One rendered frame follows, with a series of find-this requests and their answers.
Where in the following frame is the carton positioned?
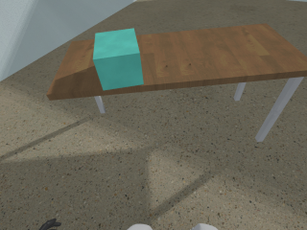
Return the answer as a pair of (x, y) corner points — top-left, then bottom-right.
(93, 28), (144, 91)

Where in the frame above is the table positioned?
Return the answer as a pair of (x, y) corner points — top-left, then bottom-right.
(46, 23), (307, 142)

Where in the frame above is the robot left hand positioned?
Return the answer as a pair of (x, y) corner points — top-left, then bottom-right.
(39, 218), (61, 230)

